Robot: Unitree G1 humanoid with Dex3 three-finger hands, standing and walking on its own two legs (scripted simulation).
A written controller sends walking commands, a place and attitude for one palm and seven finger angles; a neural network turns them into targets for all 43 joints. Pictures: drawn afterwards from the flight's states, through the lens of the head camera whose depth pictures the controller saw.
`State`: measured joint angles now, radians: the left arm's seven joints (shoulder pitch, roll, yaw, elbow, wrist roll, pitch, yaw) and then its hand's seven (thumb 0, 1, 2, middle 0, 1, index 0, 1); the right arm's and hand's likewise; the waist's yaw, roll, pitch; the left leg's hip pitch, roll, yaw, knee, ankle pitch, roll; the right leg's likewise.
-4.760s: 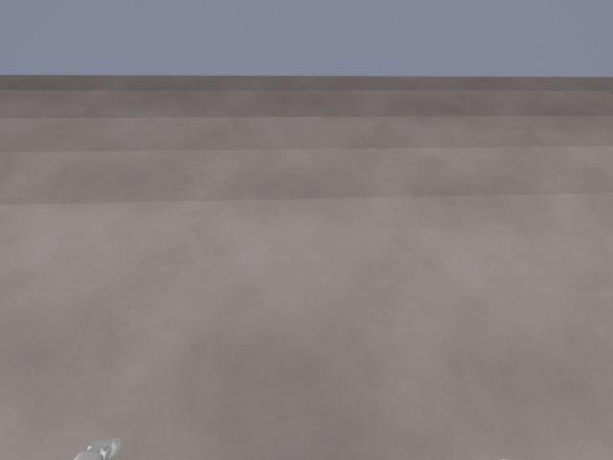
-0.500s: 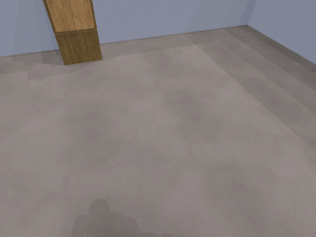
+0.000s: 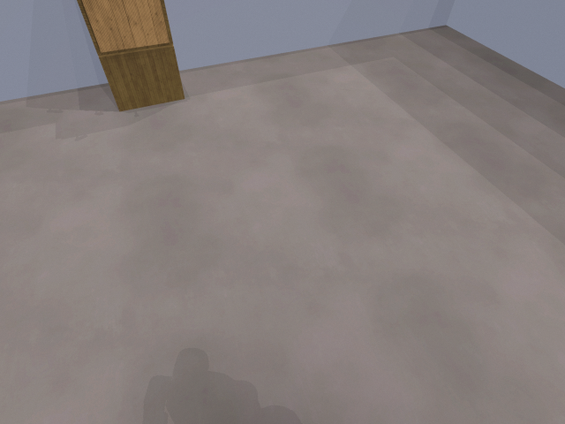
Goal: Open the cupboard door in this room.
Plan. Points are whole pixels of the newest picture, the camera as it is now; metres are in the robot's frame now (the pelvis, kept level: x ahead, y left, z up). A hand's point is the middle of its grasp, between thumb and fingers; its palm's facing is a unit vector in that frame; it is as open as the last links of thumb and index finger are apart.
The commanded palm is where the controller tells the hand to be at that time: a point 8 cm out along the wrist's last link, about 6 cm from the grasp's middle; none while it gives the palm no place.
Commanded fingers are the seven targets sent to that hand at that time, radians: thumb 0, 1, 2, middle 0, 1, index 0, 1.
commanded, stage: turn or walk to find it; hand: left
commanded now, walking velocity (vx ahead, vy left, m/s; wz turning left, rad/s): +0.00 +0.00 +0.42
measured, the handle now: out of the picture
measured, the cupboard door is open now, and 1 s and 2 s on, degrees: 0 0 0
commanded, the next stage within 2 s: stand and wait in 0.36 s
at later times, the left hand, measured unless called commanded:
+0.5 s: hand out of the picture +0.09 +0.19 -0.15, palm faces +0.19 -0.95 -0.24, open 7.4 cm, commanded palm none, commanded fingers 0.00 0.90 0.90 -0.20 -0.30 -0.20 -0.30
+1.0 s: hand out of the picture -0.10 +0.12 -0.17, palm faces +0.37 -0.89 -0.24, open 7.4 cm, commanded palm none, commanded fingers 0.00 0.90 0.90 -0.20 -0.30 -0.20 -0.30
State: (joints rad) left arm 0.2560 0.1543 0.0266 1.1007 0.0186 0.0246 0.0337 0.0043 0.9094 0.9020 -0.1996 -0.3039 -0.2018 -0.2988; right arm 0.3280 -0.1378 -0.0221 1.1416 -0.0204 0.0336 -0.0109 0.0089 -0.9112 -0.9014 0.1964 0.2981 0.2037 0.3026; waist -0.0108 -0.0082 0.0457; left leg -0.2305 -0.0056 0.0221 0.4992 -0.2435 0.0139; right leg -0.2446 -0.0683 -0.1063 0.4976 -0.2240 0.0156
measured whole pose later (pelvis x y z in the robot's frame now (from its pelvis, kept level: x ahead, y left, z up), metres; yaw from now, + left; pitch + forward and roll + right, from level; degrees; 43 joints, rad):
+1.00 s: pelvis -0.01 -0.04 +0.00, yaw +20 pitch -1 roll +1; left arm 0.32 0.18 0.03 1.05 0.03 0.01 0.04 0.00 0.91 0.90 -0.20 -0.30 -0.20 -0.30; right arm 0.14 -0.21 -0.05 1.05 -0.01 0.06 0.00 0.01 -0.91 -0.90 0.19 0.30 0.20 0.30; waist 0.04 -0.01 0.11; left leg -0.29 0.00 0.02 0.75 -0.45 -0.04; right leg -0.19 -0.04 -0.15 0.51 -0.32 -0.04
